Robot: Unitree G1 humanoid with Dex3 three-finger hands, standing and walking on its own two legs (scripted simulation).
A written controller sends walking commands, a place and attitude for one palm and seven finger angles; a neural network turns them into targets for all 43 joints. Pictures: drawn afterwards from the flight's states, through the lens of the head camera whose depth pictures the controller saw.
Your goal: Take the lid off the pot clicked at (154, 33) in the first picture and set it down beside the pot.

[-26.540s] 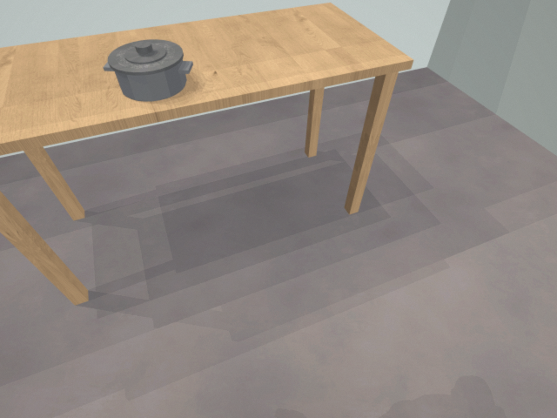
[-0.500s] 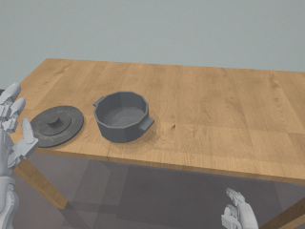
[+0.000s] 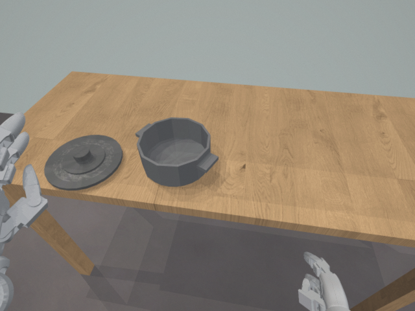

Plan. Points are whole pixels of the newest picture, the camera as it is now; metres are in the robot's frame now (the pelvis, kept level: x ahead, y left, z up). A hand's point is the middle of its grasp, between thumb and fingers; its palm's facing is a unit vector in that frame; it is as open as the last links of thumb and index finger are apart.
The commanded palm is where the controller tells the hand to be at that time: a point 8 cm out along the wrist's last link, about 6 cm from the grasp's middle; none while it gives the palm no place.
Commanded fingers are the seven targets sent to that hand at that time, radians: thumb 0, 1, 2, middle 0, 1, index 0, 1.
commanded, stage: step back with the hand held close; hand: left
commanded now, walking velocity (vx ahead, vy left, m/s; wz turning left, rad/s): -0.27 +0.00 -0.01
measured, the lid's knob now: (81, 153) +0.44 +0.38 +0.02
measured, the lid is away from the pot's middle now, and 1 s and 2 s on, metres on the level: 0.24 0.24 0.24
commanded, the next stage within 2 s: stop stepping back and stand still in 1.22 s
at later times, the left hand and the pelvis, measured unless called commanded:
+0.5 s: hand (9, 246) +0.13 +0.25 +0.20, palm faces +0.34 -0.80 -0.50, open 7.4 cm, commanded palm +0.07 +0.31 +0.21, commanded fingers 0.00 0.90 0.90 -0.20 -0.30 -0.20 -0.30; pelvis -0.06 +0.03 -0.02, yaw +0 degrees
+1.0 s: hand out of the picture +0.08 +0.27 +0.20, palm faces +0.35 -0.85 -0.40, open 7.4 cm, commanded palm +0.02 +0.33 +0.21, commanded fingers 0.00 0.90 0.90 -0.20 -0.30 -0.20 -0.30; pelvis -0.11 +0.05 -0.02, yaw +0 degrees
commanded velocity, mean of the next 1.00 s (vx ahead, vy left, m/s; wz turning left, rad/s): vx -0.31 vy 0.00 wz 0.00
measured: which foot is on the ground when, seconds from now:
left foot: down 0.00-0.86, up 0.88-0.98, down 1.00-1.00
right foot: down 0.00-1.00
